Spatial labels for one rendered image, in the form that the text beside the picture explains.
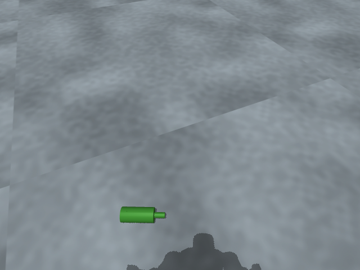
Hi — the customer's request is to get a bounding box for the bottle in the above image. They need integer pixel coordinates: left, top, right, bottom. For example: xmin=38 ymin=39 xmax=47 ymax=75
xmin=120 ymin=206 xmax=165 ymax=223

